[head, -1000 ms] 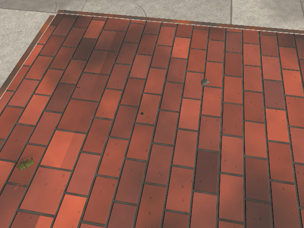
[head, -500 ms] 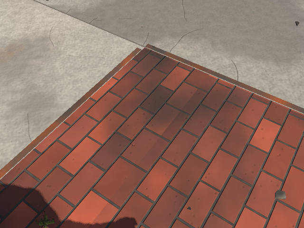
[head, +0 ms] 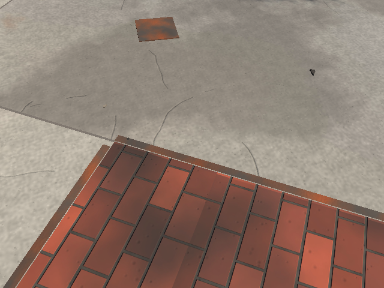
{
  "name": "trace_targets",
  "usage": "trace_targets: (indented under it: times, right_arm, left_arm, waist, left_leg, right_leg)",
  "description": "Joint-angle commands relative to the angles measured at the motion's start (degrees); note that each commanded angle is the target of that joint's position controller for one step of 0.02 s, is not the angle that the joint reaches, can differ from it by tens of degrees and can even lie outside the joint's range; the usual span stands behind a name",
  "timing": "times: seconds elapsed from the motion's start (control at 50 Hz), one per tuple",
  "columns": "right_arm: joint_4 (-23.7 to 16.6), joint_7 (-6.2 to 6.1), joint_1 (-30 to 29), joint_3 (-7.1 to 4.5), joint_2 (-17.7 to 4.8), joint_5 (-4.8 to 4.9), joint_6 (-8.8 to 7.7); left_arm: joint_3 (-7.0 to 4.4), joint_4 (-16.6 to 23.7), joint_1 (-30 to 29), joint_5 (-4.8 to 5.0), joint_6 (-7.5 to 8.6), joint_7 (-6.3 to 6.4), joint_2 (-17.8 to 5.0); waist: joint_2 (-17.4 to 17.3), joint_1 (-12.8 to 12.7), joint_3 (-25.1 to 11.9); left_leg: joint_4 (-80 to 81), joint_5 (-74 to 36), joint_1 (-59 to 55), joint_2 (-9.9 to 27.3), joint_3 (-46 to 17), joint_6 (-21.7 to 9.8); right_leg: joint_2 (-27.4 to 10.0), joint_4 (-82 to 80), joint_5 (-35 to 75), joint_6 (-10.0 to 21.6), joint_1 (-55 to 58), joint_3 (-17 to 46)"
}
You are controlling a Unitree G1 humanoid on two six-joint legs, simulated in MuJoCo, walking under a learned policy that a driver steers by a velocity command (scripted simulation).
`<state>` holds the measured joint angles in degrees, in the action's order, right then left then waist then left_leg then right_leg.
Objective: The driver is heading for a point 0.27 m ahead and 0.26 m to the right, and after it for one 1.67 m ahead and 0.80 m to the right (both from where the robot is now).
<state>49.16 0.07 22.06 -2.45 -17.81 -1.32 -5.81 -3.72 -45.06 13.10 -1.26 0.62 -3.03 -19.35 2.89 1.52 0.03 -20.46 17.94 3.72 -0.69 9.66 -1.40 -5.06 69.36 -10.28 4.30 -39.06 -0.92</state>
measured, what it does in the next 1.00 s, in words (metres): walks ahead, turning right: right foot, then left foot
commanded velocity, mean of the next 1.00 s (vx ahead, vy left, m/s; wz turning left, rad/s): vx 0.45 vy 0.00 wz -0.90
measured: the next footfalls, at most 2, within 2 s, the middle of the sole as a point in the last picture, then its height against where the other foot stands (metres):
right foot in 0.22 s outside the picture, level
left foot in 0.58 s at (206, 222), level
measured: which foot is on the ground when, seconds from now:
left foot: down 0.00-0.22, up 0.24-0.56, down 0.58-1.00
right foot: up 0.00-0.20, down 0.22-0.58, up 0.60-0.98, down 1.00-1.00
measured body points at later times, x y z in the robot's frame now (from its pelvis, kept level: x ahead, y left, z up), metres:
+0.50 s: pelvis +0.43 -0.03 -0.01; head +0.48 -0.07 +0.44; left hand +0.60 +0.21 -0.12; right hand +0.56 -0.36 -0.05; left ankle +0.70 +0.04 -0.69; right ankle +0.36 -0.05 -0.74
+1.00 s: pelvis +0.56 -0.05 -0.01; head +0.56 -0.10 +0.43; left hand +0.90 -0.05 -0.08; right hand +0.41 -0.34 -0.12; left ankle +0.73 -0.04 -0.74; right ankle +0.48 -0.13 -0.74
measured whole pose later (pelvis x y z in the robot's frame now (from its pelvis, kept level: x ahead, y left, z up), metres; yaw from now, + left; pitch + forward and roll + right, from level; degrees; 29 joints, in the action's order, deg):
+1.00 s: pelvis +0.56 -0.05 -0.01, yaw -56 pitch +1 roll +3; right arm 40.8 -1.1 7.1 -5.2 -18.4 0.7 0.5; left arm -3.8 -34.1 7.8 0.7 -4.1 0.1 -17.9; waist -0.6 1.4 3.8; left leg -28.8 7.6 21.0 4.5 11.2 0.2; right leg -3.1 36.7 -17.8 1.7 -19.9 -0.2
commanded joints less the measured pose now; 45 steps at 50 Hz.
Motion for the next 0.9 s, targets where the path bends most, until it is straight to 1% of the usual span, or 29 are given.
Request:
trace_targets:
  times: [0.02, 0.08, 0.12, 0.16, 0.18, 0.2, 0.22, 0.24, 0.26, 0.28, 0.3, 0.34, 0.36, 0.4, 0.44, 0.46, 0.5, 0.54, 0.56, 0.58, 0.6, 0.62, 0.64, 0.66, 0.7, 0.72, 0.76, 0.84, 0.9]
  right_arm:
    - [-2.62, 0.13, -3.79, 0.38, -0.60, 0.27, -2.22]
    - [-1.55, -0.56, -2.76, 0.02, -3.12, 0.22, -2.27]
    - [-1.33, -1.27, -0.77, -0.54, -6.49, 0.27, -2.03]
    - [-2.00, -2.47, -0.75, -1.52, -10.30, -0.21, -0.40]
    - [-3.03, -2.86, -3.36, -2.05, -11.92, -0.65, 0.64]
    - [-4.22, -2.62, -5.97, -2.27, -12.33, -1.13, 1.60]
    - [-3.66, -1.21, -5.83, -1.79, -8.92, -1.48, 1.86]
    - [-7.74, -0.83, -2.45, 0.42, -0.95, -2.31, 0.73]
    - [-13.35, -0.83, -2.97, 0.72, -3.80, -0.45, -0.61]
    - [-13.02, -0.95, -6.85, 0.76, -6.44, -0.68, -1.70]
    - [-12.48, -0.97, -7.56, 0.65, -6.84, -0.60, -1.82]
    - [-11.92, -1.31, -6.50, 0.81, -6.04, -1.84, 0.79]
    - [-13.35, -1.67, -8.86, -1.18, -8.77, 1.63, -0.66]
    - [-16.15, -2.29, -14.39, -0.77, -5.60, 0.40, -1.09]
    - [-18.02, -2.32, -19.39, 0.66, -0.30, 0.04, -1.40]
    - [-18.25, -1.92, -19.91, 0.65, 0.47, 0.46, -1.37]
    - [-19.30, -1.16, -20.94, -0.38, -0.76, 2.10, -0.92]
    - [-19.54, -1.28, -18.70, -1.87, -3.37, 2.44, -0.44]
    - [-18.05, -1.57, -12.95, -2.65, -4.50, 1.72, -0.50]
    - [-16.43, -2.03, -5.69, -2.70, -5.42, 0.59, -0.29]
    - [-18.06, -1.91, -5.38, -1.93, -6.66, -2.12, 0.30]
    - [-17.38, -1.72, -8.92, -3.07, -8.81, -0.87, 0.99]
    - [-20.21, -2.46, -14.86, -2.61, -4.59, -0.63, 1.72]
    - [-20.65, -3.01, -17.70, -1.47, -1.44, -0.17, 2.82]
    - [-19.99, -3.25, -21.60, -1.47, -2.61, -0.06, 4.27]
    - [-18.99, -3.23, -21.09, -1.98, -3.44, -0.34, 4.30]
    - [-16.98, -2.99, -19.34, -2.88, -4.70, -0.52, 4.12]
    - [-15.43, -2.74, -20.49, -4.04, -6.71, 0.19, 4.36]
    - [-14.27, -1.87, -20.68, -4.51, -8.00, 1.03, 4.95]
  left_arm:
    - [1.66, 6.18, -4.87, -0.08, -0.21, -1.40, 2.85]
    - [2.51, 8.53, -11.39, 0.13, 0.03, -2.61, 1.97]
    - [2.47, 8.47, -11.72, 0.10, 0.12, -2.78, 0.64]
    - [1.66, 6.18, -3.40, 0.15, 0.07, -2.12, -2.30]
    - [0.52, 3.51, 6.59, 0.06, 0.04, -1.61, -4.75]
    - [-1.20, -0.60, 19.27, 0.08, 0.19, -0.47, -7.54]
    - [-2.67, -1.89, 19.35, 0.86, 0.07, 1.19, -9.79]
    - [-3.42, -0.59, 14.00, 0.32, -0.50, 1.78, -15.41]
    - [-4.59, 2.47, 13.04, -0.24, -0.84, 2.10, -18.16]
    - [-4.12, 3.59, 10.45, 0.04, -0.70, 2.74, -14.37]
    - [-3.34, 3.06, 7.16, 0.31, -0.44, 3.11, -11.42]
    - [-2.36, 3.48, 4.06, 1.13, 0.81, 3.28, -8.86]
    - [-1.36, 8.49, -1.67, 2.34, 3.49, 2.29, -4.77]
    - [-2.09, 8.39, -5.42, 3.69, 4.39, 2.94, -7.14]
    - [-3.27, 7.00, -1.96, 3.83, 2.23, 4.94, -8.86]
    - [-3.63, 5.86, 1.44, 3.75, 0.93, 5.64, -8.98]
    - [-3.40, 4.70, 4.74, 3.60, -0.76, 6.26, -7.06]
    - [-2.90, 6.30, 1.63, 3.52, -1.11, 6.24, -4.46]
    - [-2.56, 7.63, -0.93, 3.38, -0.97, 6.07, -3.11]
    - [-1.24, 8.83, 0.92, 1.94, -1.03, 5.62, 1.25]
    - [-0.06, 9.88, 10.91, 1.53, -0.90, 5.07, 4.57]
    - [-0.89, 10.46, 17.42, 3.17, -1.15, 3.44, -2.79]
    - [-2.30, 9.54, 11.24, 3.62, -2.34, 3.41, -7.39]
    - [-3.01, 10.64, 5.31, 3.48, -3.33, 3.86, -8.99]
    - [-2.89, 12.54, 2.72, 3.19, -4.76, 4.79, -7.12]
    - [-2.37, 13.17, 2.26, 2.99, -4.79, 4.87, -4.90]
    - [-1.52, 14.05, 1.37, 2.77, -4.21, 5.02, -2.02]
    - [-1.72, 14.53, -0.92, 2.50, -4.32, 4.34, -3.39]
    - [-1.78, 14.13, -1.69, 2.20, -4.55, 3.72, -3.73]
  waist:
    - [-7.98, -2.85, 5.85]
    - [-4.17, -2.74, 7.94]
    - [-4.98, -3.67, 6.02]
    - [-8.12, -8.84, 0.32]
    - [-9.01, -14.25, -4.67]
    - [-7.61, -19.22, -9.68]
    - [0.26, -16.73, -7.06]
    - [11.89, -7.40, -4.91]
    - [10.08, -8.10, -16.91]
    - [-1.29, -7.24, -8.90]
    - [-6.78, -3.40, -0.86]
    - [-10.95, 1.11, 3.78]
    - [-11.47, 1.62, 1.39]
    - [-10.06, 2.67, 3.24]
    - [-7.75, -0.57, -0.60]
    - [-5.54, -2.53, -3.83]
    - [-0.52, -3.85, -5.84]
    - [3.30, -0.94, -5.84]
    - [3.65, 2.66, -8.63]
    - [-1.22, 4.04, -16.29]
    - [-14.46, -1.08, -24.15]
    - [-19.55, -4.91, -30.05]
    - [-12.23, -2.61, -22.65]
    - [-7.22, -1.87, -14.20]
    - [-6.39, -3.77, -5.14]
    - [-7.30, -3.73, -3.42]
    - [-8.79, -2.99, -5.10]
    - [-8.63, -2.84, -8.29]
    - [-9.92, -2.72, -7.32]
  left_leg:
    - [12.95, -25.38, 2.68, 12.37, -2.41, -2.45]
    - [14.82, -37.14, 2.18, 10.24, 4.92, -0.18]
    - [9.81, -61.30, -2.12, 11.23, 6.85, 1.01]
    - [-3.88, -80.58, -6.30, 13.28, 6.39, 1.75]
    - [-16.53, -83.75, -4.20, 14.76, 5.21, 1.24]
    - [-34.72, -76.14, 2.59, 14.69, 3.49, 0.34]
    - [-57.05, -24.24, 15.11, 5.65, 3.19, 0.44]
    - [-77.61, 13.15, 35.18, -1.36, -1.50, 2.79]
    - [-80.96, 11.46, 46.37, -2.02, -13.07, 3.19]
    - [-74.48, 6.82, 48.36, 1.15, -15.03, 2.90]
    - [-68.04, 4.11, 44.78, 3.10, -14.60, 3.21]
    - [-59.20, 5.44, 34.95, 6.02, -14.10, 5.49]
    - [-55.60, 6.16, 31.00, 4.18, -18.17, 6.11]
    - [-37.36, 2.80, 26.21, 3.86, -15.32, 7.38]
    - [-20.01, -10.80, 18.29, -2.46, -10.82, 7.58]
    - [-14.19, -19.40, 13.79, -5.83, -9.22, 7.42]
    - [-8.39, -26.58, 8.31, -8.40, -10.78, 7.27]
    - [-3.43, -28.71, 4.37, -6.30, -14.55, 6.37]
    - [0.12, -35.04, -2.19, -3.67, -15.20, 5.02]
    - [-4.43, -46.67, -14.81, 7.48, -22.65, 0.48]
    - [-10.19, -71.97, -25.65, 24.40, -41.94, -9.78]
    - [-7.26, -48.39, -24.59, 33.79, -55.81, -17.77]
    - [-3.52, -27.89, -16.63, 26.80, -47.99, -16.50]
    - [-1.24, -16.32, -7.41, 21.16, -37.90, -12.69]
    - [2.63, -14.74, 7.83, 15.09, -27.60, -9.56]
    - [4.06, -17.38, 12.08, 13.35, -23.06, -9.30]
    - [5.04, -22.82, 10.42, 14.28, -19.28, -11.37]
    - [6.17, -18.53, 8.96, 18.14, -15.60, -12.53]
    - [6.20, -13.54, 12.17, 16.92, -11.66, -11.55]
  right_leg:
    - [-2.27, -5.21, 8.43, 0.20, -5.54, -0.10]
    - [0.95, -20.35, 14.52, 2.50, 1.15, -6.59]
    - [5.60, -25.75, 15.14, 4.45, 8.37, -10.87]
    - [9.65, -26.51, 9.47, 6.21, 18.09, -11.91]
    - [10.76, -26.25, 6.39, 7.97, 28.65, -10.03]
    - [11.11, -29.04, 2.77, 10.20, 42.70, -5.75]
    - [8.22, -32.71, -1.15, 12.16, 49.74, 0.41]
    - [-1.66, -29.64, 23.98, 16.63, 55.63, 20.12]
    - [-9.73, -44.81, 10.07, 26.00, 65.12, 42.49]
    - [-10.65, -52.55, 7.64, 23.22, 57.07, 44.71]
    - [-8.82, -52.96, 15.26, 20.63, 45.72, 38.95]
    - [-4.84, -51.75, 36.55, 18.03, 29.54, 27.76]
    - [-2.44, -53.98, 30.78, 17.96, 25.19, 29.61]
    - [3.37, -52.42, 34.44, 14.45, 16.53, 21.96]
    - [10.31, -47.34, 36.70, 8.63, 14.43, 15.46]
    - [11.86, -45.21, 32.60, 5.26, 15.26, 15.37]
    - [12.37, -41.76, 22.32, 1.52, 16.12, 19.46]
    - [12.68, -34.86, 15.64, -0.51, 17.80, 22.50]
    - [14.21, -26.51, 14.73, -2.80, 18.46, 20.73]
    - [15.99, -10.73, -9.35, -5.03, 14.85, 16.49]
    - [19.54, 6.32, -38.39, -6.66, 5.18, 15.48]
    - [11.75, 17.13, -30.30, -7.89, 1.75, 14.84]
    - [7.60, 18.29, -23.32, -9.44, 0.15, 11.48]
    - [6.02, 15.99, -17.80, -9.93, -1.22, 8.39]
    - [3.66, 9.68, -14.95, -9.91, 2.81, 5.80]
    - [3.25, 6.09, -14.71, -9.46, 5.35, 4.06]
    - [1.91, 0.39, -14.32, -9.09, 6.14, 2.71]
    - [-1.38, -9.20, -9.07, -7.50, 10.47, 2.72]
    - [0.80, -18.43, -9.27, -5.78, 18.08, 0.08]
Keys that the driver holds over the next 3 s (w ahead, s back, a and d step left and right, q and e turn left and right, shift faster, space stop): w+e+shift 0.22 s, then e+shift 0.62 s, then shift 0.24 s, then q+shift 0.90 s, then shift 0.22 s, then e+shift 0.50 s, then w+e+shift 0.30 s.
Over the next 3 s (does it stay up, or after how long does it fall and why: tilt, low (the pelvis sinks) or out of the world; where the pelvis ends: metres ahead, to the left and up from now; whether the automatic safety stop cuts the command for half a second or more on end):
stays up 0.65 -0.13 0.01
